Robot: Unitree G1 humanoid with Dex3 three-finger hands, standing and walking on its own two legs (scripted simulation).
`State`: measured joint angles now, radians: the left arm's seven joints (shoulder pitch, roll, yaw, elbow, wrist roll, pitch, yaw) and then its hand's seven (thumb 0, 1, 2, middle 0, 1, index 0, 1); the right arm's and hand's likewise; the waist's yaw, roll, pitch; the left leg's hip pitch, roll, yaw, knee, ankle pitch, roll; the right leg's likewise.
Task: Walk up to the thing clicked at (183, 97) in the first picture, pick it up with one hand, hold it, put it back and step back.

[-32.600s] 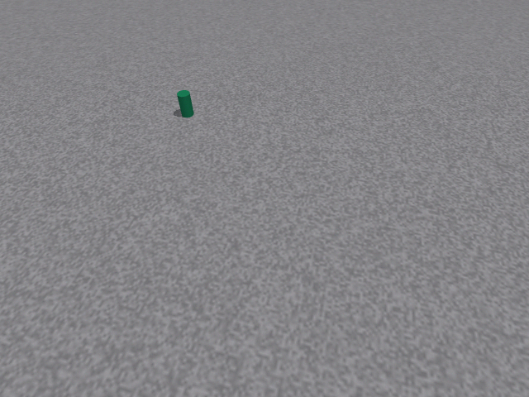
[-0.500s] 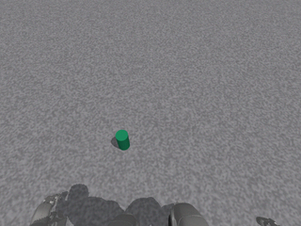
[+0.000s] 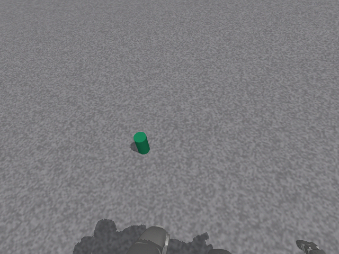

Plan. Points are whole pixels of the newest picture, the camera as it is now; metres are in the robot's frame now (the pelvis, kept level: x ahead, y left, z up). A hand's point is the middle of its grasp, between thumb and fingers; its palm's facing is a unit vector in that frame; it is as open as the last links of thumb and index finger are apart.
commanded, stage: step back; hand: left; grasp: from the side
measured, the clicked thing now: (142, 143) +0.79 +0.27 -0.68
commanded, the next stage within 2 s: stand in 1.64 s
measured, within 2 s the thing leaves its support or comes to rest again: neither
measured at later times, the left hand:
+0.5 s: hand out of the picture -0.09 +0.25 -0.15, palm faces -0.01 -0.91 -0.41, open 7.4 cm
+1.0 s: hand out of the picture -0.22 +0.26 -0.14, palm faces +0.06 -0.92 -0.39, open 7.4 cm
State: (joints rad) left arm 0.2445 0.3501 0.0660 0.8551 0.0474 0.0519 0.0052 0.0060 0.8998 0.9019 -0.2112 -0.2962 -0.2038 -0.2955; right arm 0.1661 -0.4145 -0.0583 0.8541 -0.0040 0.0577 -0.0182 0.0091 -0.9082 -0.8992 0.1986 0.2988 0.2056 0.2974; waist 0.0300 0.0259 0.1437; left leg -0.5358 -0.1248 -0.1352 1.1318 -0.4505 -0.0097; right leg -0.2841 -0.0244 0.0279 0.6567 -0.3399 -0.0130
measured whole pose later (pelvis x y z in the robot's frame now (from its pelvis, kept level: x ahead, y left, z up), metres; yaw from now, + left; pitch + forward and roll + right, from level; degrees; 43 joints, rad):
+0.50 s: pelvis -0.18 -0.02 -0.01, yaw +0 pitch -3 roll -2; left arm 0.16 0.37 0.06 0.87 0.03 0.03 0.01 0.00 0.90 0.90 -0.21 -0.30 -0.20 -0.30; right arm 0.08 -0.41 -0.04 0.82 -0.03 0.05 0.00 0.01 -0.90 -0.90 0.20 0.30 0.21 0.30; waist 0.01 0.06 0.17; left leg -0.46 0.07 -0.03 0.72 -0.25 0.00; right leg -0.23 0.05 0.01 0.67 -0.40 -0.01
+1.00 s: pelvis -0.25 -0.03 +0.00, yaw +3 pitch -3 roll +1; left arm 0.25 0.41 0.07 0.99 0.03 0.00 -0.02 0.01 0.90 0.90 -0.21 -0.30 -0.20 -0.29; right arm 0.23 -0.35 -0.04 0.99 -0.05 0.00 0.03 0.01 -0.90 -0.90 0.20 0.30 0.21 0.30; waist 0.01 -0.02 0.05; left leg -0.23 0.00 -0.01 0.59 -0.31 0.01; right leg -0.28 -0.01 0.00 0.64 -0.40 -0.01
